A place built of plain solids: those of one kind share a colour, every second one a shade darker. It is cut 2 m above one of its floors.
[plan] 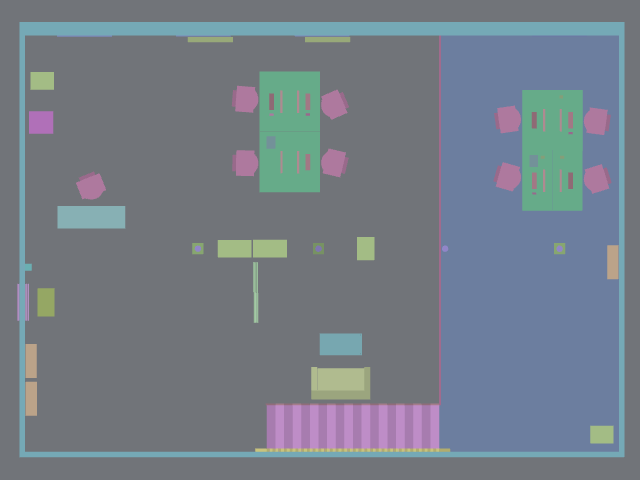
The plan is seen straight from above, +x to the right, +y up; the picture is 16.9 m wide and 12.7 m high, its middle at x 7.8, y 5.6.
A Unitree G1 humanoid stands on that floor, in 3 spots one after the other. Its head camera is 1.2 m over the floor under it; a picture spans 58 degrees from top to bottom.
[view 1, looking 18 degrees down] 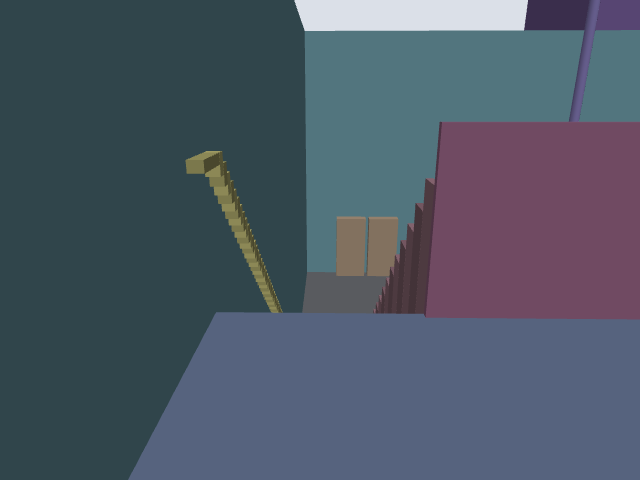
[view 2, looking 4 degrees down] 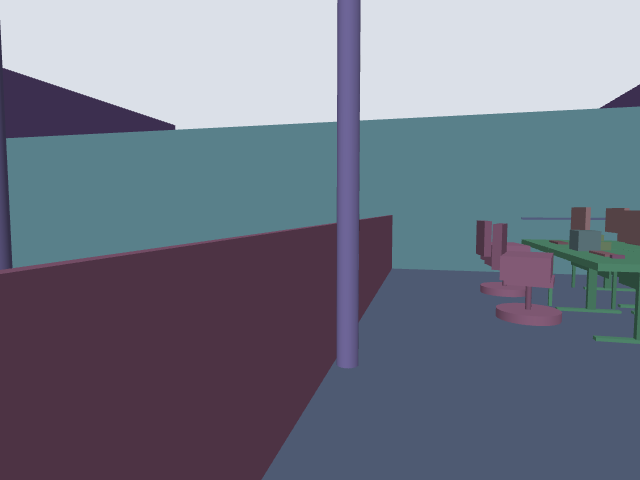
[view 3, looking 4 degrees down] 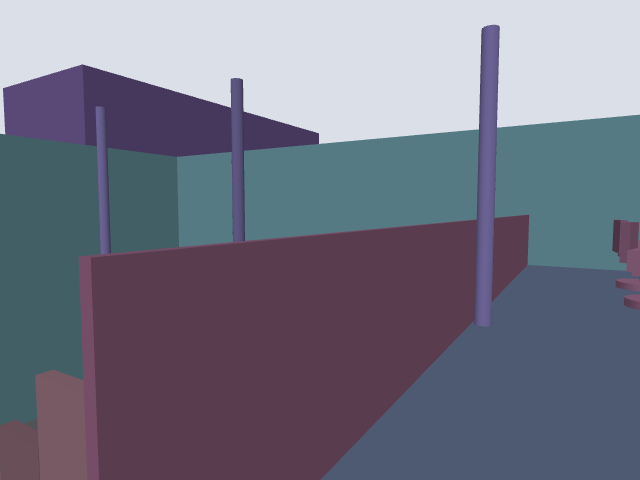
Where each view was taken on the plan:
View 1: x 13.25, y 0.66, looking -179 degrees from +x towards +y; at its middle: wall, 13.94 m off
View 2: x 11.70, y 2.12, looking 104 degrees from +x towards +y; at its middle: gallery_guard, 2.90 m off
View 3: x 11.95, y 0.66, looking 121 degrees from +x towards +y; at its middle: gallery_guard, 1.85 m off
